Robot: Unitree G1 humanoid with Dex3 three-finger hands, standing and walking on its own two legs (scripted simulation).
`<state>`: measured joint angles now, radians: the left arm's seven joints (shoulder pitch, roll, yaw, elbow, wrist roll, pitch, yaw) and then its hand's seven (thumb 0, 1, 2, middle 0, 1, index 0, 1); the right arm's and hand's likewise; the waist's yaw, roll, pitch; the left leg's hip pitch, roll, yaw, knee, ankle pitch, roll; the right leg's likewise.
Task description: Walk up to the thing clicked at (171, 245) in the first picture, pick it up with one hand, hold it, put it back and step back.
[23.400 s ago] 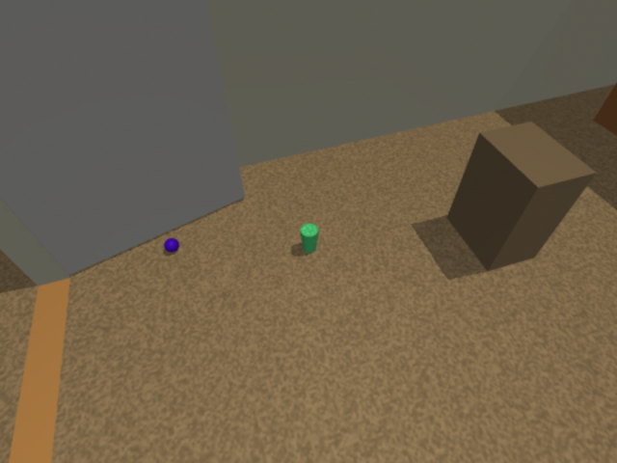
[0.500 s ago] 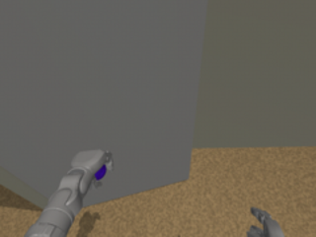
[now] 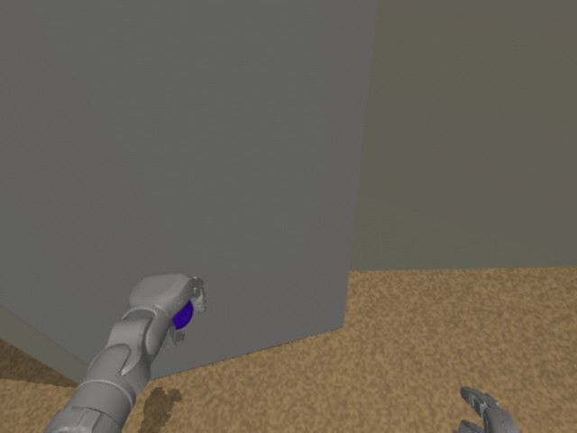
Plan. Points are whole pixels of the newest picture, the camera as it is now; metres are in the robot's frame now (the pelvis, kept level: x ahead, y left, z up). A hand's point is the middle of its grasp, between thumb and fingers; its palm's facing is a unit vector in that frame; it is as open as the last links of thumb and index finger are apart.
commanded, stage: crouch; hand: left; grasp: from above
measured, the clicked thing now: (174, 311) +0.31 +0.23 -0.05
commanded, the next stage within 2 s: lower in 1.92 s
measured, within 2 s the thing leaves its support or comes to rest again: neither
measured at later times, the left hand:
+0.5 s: hand (194, 347) +0.31 +0.23 -0.19, palm faces -0.43 +0.01 -0.90, open 7.2 cm
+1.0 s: hand (216, 373) +0.33 +0.25 -0.43, palm faces -0.45 -0.02 -0.89, open 7.2 cm
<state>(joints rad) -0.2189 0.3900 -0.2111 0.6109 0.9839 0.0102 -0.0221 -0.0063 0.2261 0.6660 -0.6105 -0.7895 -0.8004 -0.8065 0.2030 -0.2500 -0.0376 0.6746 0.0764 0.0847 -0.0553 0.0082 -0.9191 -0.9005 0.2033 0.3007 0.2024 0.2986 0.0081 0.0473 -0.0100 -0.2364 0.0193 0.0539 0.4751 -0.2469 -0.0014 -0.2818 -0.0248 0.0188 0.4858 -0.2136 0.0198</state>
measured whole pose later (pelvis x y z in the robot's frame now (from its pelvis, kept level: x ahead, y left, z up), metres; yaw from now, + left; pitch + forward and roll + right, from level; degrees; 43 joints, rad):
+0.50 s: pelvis -0.03 +0.00 -0.08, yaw +1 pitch +18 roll -1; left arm -0.48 0.35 -0.16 1.09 1.15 -0.04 0.34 -0.03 0.26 0.55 -0.65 -0.72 -0.83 -0.72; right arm 0.23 -0.26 -0.09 0.71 0.01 0.04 -0.01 0.00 -0.91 -0.89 0.20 0.30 0.20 0.30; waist -0.06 0.00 -0.14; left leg -0.96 0.03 0.01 1.11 -0.47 0.00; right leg -0.97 -0.02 0.00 1.08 -0.42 0.03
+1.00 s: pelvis -0.07 +0.01 -0.28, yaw +1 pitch +36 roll -3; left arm -0.71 0.47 -0.02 1.23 1.20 -0.12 0.40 -0.04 0.25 0.58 -0.67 -0.69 -0.85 -0.70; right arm 0.18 -0.23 -0.06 0.76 -0.07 -0.07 0.04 0.00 -0.91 -0.89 0.21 0.30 0.21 0.30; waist -0.14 0.03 -0.20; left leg -1.85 0.01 -0.04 1.89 -0.66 0.01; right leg -1.84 -0.04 -0.02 1.83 -0.61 0.03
